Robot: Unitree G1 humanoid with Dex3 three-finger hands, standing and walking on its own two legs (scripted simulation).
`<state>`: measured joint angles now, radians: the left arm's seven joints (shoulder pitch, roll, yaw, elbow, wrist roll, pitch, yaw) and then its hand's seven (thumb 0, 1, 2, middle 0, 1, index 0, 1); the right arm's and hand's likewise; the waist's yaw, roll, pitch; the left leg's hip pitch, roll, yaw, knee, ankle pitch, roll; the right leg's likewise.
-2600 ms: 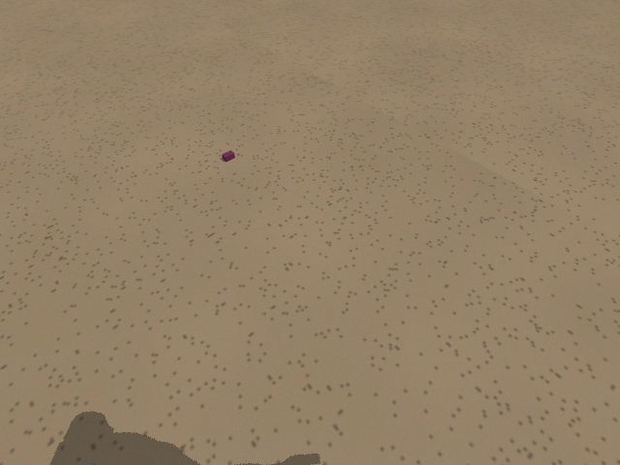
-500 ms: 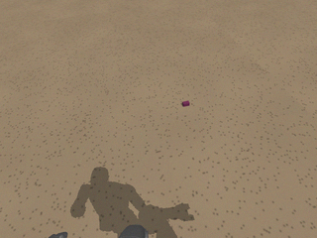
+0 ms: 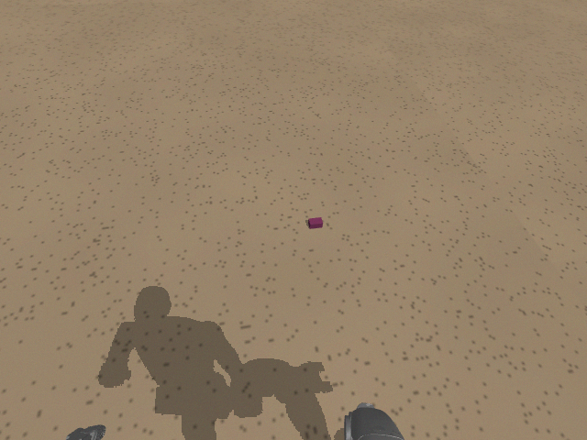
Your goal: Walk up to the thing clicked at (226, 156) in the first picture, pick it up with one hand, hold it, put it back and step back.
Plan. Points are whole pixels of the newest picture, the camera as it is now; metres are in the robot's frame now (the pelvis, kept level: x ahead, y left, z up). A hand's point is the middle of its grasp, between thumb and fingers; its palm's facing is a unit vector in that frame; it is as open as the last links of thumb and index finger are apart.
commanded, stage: walk up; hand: left
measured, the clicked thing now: (315, 223) +1.04 -0.11 -0.74
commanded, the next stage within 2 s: none
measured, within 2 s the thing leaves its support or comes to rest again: neither
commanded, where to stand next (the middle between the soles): +0.69 -0.40 m, yaw +9 degrees
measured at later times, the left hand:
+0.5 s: hand (210, 403) +0.20 +0.14 -0.16, palm faces +0.07 -0.95 -0.32, open 7.4 cm
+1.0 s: hand (303, 296) +0.37 +0.00 -0.13, palm faces +0.10 -0.91 -0.40, open 7.3 cm
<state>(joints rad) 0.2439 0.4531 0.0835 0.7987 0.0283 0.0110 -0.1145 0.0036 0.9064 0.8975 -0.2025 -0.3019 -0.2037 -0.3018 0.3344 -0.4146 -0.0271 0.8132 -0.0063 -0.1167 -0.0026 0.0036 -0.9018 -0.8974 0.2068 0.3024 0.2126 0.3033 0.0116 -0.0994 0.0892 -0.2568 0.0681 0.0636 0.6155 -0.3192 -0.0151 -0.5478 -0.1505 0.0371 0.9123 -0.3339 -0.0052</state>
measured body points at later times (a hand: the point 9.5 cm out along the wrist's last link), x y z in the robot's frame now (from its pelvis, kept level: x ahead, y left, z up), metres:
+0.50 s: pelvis +0.20 -0.13 -0.01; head +0.21 -0.10 +0.44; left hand +0.20 +0.19 -0.14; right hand +0.31 -0.46 -0.09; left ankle +0.28 -0.03 -0.73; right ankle +0.16 -0.22 -0.71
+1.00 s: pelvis +0.35 -0.30 +0.00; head +0.36 -0.30 +0.44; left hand +0.37 +0.04 -0.10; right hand +0.45 -0.64 -0.11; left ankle +0.36 -0.16 -0.67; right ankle +0.41 -0.40 -0.72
